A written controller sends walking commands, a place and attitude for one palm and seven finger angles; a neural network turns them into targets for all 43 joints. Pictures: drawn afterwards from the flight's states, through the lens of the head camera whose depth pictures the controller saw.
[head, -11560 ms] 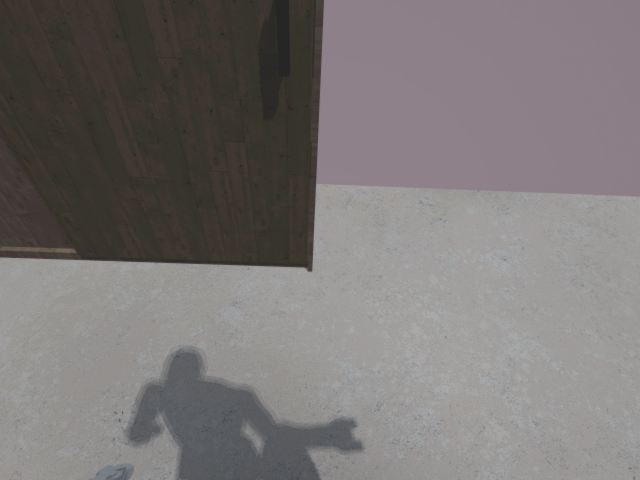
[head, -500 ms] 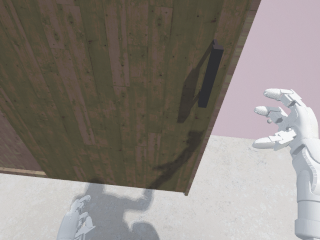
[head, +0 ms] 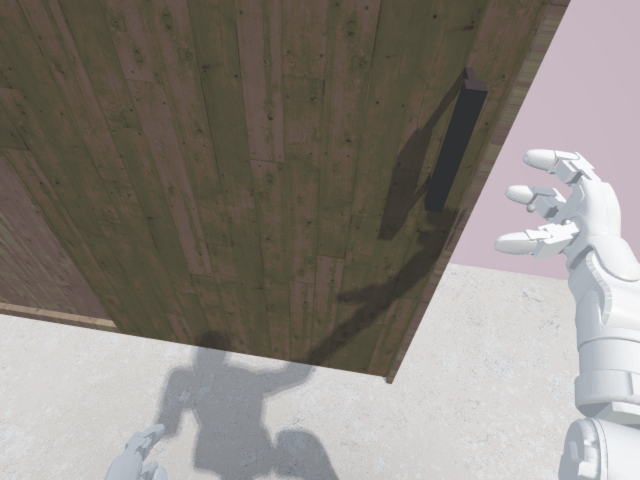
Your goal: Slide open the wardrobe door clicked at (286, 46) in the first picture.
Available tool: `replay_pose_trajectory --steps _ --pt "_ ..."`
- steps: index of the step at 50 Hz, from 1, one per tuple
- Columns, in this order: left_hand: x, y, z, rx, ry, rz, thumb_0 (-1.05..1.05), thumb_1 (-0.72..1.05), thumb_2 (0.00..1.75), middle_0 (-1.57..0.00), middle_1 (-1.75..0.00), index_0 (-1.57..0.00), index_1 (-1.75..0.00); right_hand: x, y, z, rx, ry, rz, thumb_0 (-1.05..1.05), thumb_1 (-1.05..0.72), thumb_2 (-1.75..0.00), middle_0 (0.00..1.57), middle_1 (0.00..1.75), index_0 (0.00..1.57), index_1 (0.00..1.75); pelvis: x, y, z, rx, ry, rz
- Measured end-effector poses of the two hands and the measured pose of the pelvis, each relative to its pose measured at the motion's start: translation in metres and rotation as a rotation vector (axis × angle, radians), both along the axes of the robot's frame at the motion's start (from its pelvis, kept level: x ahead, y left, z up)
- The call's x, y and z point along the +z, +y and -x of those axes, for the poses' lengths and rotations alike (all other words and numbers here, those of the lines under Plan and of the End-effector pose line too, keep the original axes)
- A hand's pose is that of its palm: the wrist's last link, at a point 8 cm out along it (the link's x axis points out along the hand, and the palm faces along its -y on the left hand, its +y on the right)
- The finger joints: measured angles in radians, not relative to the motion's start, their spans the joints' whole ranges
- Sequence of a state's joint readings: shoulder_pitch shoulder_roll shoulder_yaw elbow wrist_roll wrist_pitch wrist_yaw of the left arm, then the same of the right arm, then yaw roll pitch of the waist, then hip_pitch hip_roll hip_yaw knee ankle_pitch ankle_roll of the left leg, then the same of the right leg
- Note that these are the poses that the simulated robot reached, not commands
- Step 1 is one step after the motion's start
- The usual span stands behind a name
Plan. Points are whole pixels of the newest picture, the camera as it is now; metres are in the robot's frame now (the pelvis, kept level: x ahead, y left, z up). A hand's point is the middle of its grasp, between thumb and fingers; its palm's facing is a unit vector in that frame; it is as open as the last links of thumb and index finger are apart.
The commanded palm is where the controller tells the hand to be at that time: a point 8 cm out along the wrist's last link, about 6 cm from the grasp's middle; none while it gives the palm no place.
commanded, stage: move the hooked fingers beside the handle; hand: right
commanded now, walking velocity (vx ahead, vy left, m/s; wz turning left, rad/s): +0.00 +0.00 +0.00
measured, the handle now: (449, 144) +0.54 -0.13 +0.17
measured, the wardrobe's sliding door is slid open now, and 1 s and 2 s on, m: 0.00 0.00 0.00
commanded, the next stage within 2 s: none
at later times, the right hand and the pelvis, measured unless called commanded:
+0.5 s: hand (501, 179) +0.46 -0.19 +0.17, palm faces +0.08 +1.00 +0.01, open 14.0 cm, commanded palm +0.44 -0.23 +0.17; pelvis +0.01 +0.00 +0.00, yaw +0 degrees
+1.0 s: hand (501, 178) +0.46 -0.18 +0.18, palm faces +0.08 +1.00 +0.00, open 14.0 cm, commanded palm +0.43 -0.23 +0.17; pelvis +0.00 +0.00 +0.00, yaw +1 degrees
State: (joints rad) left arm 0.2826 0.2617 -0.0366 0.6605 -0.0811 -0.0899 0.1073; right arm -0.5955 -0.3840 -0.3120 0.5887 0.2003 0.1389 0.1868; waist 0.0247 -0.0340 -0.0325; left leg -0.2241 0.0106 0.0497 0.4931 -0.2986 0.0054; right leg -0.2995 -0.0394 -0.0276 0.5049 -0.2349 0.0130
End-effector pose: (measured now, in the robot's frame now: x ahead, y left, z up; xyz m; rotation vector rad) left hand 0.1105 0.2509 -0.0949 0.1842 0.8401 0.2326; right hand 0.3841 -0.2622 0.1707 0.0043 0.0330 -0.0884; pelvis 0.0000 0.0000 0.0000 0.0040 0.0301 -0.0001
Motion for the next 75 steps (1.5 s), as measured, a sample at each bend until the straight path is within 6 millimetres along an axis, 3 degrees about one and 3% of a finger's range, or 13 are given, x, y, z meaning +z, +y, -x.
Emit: replay_pose_trajectory --steps 23,33,37,44,49,55,61,75 --pt "-0.012 0.004 0.028 0.044 0.119 -0.001 0.01 0.9 0.9 -0.2 -0.3 -0.2 -0.3 0.0 0.02 -0.048 0.012 -0.015 -0.015 -0.01 0.5 -0.3 0.3 1.2 0.3 1.2 -0.004 -0.004 -0.007 0.006 0.047 -0.004" --pt "-0.019 0.001 0.053 0.064 0.184 0.012 0.01 0.9 0.9 -0.2 -0.3 -0.2 -0.3 0.004 0.04 -0.068 0.023 -0.051 -0.016 -0.01 0.5 -0.3 0.3 1.2 0.3 1.2 -0.005 -0.007 -0.005 0.016 0.075 -0.004" --pt "-0.021 0.0 0.063 0.084 0.199 0.024 0.01 0.9 0.9 -0.2 -0.3 -0.2 -0.3 -0.001 0.041 -0.069 0.02 -0.024 -0.014 -0.01 0.5 -0.3 0.3 1.2 0.3 1.2 -0.005 -0.007 -0.007 0.025 0.075 -0.002" --pt "-0.019 0.002 0.068 0.102 0.205 0.026 0.01 0.9 0.9 -0.2 -0.3 -0.2 -0.3 -0.007 0.027 -0.057 -0.023 -0.042 0.006 -0.01 0.5 -0.3 0.3 1.2 0.3 1.2 -0.005 -0.005 -0.007 0.034 0.066 -0.002" --pt "-0.018 0.004 0.06 0.082 0.192 0.014 0.01 0.9 0.9 -0.2 -0.3 -0.2 -0.3 0.004 0.025 -0.048 0.0 -0.082 0.007 -0.02 0.5 -0.3 0.3 1.2 0.3 1.2 -0.005 -0.004 -0.005 0.019 0.052 -0.007" --pt "-0.015 0.006 0.044 0.047 0.153 -0.001 0.01 0.9 0.9 -0.2 -0.3 -0.2 -0.3 -0.004 0.033 -0.05 0.022 0.006 0.001 -0.01 0.5 -0.3 0.3 1.2 0.3 1.2 -0.006 -0.005 0.001 0.001 0.058 -0.01" --pt "-0.013 0.004 0.038 0.035 0.124 0.0 0.01 0.9 0.9 -0.2 -0.3 -0.2 -0.3 -0.004 0.041 -0.055 0.004 -0.039 -0.023 -0.01 0.5 -0.3 0.3 1.2 0.3 1.2 -0.007 -0.005 0.004 0.007 0.067 -0.007" --pt "-0.02 0.005 0.075 0.088 0.24 0.0 0.01 0.9 0.9 -0.2 -0.3 -0.2 -0.3 -0.01 0.012 -0.062 -0.004 -0.016 -0.008 -0.01 0.5 -0.3 0.3 1.2 0.3 1.2 -0.007 -0.006 -0.002 0.016 0.083 -0.01"
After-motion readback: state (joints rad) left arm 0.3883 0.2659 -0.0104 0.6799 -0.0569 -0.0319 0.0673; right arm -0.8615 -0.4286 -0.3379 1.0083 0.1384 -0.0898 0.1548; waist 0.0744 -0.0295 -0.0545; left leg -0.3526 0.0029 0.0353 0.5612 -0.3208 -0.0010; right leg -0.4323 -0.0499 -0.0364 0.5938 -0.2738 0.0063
